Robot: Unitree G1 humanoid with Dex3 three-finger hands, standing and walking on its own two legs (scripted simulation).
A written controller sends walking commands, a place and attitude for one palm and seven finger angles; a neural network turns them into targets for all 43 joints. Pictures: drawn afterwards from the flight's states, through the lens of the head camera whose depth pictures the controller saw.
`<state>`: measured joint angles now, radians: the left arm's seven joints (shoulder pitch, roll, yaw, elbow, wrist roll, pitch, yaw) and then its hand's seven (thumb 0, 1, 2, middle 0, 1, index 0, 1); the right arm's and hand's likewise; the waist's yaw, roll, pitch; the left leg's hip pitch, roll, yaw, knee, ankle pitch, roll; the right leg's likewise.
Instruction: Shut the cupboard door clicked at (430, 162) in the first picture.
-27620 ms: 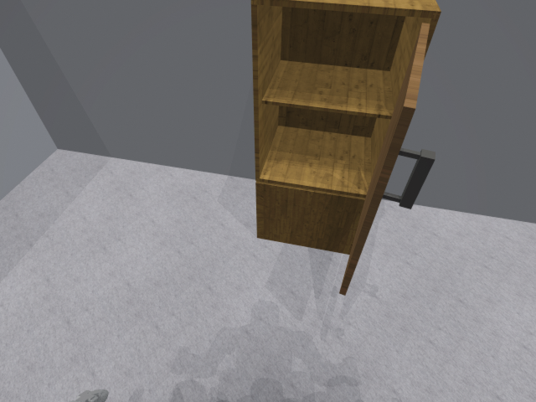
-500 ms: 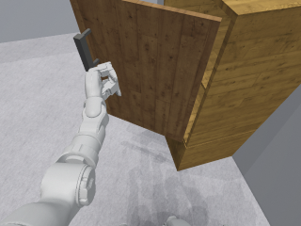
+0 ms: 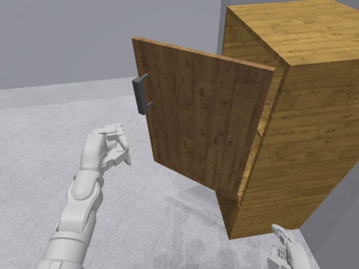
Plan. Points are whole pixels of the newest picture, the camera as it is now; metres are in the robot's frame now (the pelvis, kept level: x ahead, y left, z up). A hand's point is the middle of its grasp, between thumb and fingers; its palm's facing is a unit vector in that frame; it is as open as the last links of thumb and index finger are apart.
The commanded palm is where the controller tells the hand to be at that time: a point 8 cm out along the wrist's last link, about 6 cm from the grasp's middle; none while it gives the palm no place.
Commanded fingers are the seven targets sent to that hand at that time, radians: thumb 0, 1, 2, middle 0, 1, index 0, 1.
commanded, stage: draw the hand back to the body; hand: left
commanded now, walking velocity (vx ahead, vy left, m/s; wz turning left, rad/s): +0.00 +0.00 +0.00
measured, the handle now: (144, 94) +0.64 +0.15 +0.06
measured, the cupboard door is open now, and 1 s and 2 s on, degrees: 51 51 51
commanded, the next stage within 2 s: step back with the hand held close in 1.00 s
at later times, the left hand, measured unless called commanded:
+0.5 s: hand (48, 183) +0.23 +0.24 +0.16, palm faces +0.34 -0.86 -0.37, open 5.1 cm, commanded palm +0.18 +0.29 +0.18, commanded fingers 0.00 0.90 0.90 -0.34 -0.45 -0.34 -0.45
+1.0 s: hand (20, 192) +0.20 +0.27 +0.17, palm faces +0.44 -0.80 -0.40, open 7.4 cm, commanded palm +0.15 +0.31 +0.19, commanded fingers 0.00 0.90 0.90 -0.20 -0.30 -0.20 -0.30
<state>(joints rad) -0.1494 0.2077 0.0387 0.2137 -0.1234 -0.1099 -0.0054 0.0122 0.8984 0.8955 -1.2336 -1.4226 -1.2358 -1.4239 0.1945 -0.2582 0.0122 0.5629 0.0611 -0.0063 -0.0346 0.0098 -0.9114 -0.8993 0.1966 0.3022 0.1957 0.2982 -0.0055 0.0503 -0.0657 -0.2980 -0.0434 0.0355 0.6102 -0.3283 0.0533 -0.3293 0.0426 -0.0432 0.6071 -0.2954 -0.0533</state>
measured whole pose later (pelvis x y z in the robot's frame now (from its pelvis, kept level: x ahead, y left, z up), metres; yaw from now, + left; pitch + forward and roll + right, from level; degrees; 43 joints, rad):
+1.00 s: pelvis +0.02 +0.01 +0.01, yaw +1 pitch -4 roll -1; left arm 0.47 0.36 0.31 -0.40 -0.07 -0.07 0.11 0.01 0.89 0.89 -0.22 -0.30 -0.22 -0.31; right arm 0.20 -0.23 0.02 0.63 0.02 -0.09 -0.06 0.01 -0.91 -0.90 0.20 0.30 0.20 0.30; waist 0.05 0.07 -0.01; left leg -0.09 -0.06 0.01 0.43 -0.27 0.06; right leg -0.11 0.04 -0.06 0.41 -0.24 -0.04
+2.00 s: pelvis -0.07 +0.03 -0.02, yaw +1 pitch -1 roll -2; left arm 0.47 0.41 0.47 -0.50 0.01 -0.23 0.14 0.01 0.89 0.89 -0.21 -0.30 -0.21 -0.30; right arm 0.25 -0.23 0.00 0.56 0.00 -0.02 -0.07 0.01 -0.91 -0.90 0.20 0.30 0.20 0.30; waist 0.00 0.00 0.00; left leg -0.44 -0.06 0.05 0.74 -0.29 0.11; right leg -0.44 0.04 0.00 0.69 -0.24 0.00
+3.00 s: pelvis -0.23 +0.00 -0.01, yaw -2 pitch -1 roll -1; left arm 0.47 0.45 0.49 -0.32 -0.06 -0.19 0.15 0.00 0.88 0.89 -0.21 -0.30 -0.22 -0.30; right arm 0.31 -0.29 -0.03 0.65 0.04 -0.02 -0.08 0.01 -0.91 -0.90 0.20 0.30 0.20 0.30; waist 0.00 0.01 -0.14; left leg -0.47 -0.03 0.06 0.65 -0.17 0.07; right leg -0.03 0.01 -0.01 0.58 -0.53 0.01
